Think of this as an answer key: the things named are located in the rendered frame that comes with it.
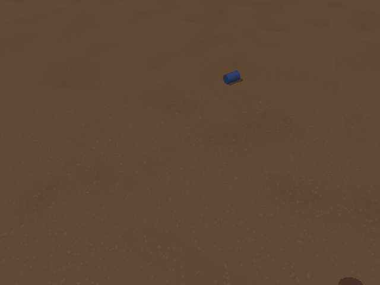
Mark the can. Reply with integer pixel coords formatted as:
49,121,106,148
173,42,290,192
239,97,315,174
223,71,240,84

